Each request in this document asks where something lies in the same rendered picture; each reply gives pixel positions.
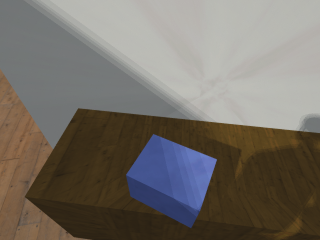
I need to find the pedestal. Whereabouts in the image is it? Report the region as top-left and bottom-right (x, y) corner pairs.
(25, 108), (320, 240)

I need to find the carton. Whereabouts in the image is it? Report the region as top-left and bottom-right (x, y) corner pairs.
(126, 134), (217, 228)

